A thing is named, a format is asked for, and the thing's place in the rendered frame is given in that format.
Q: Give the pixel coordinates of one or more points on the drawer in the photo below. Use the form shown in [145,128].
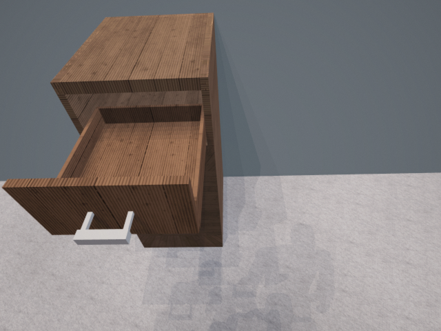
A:
[145,159]

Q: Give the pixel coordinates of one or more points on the handle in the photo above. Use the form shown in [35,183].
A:
[84,236]

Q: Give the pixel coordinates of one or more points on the cabinet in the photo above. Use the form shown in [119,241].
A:
[154,60]

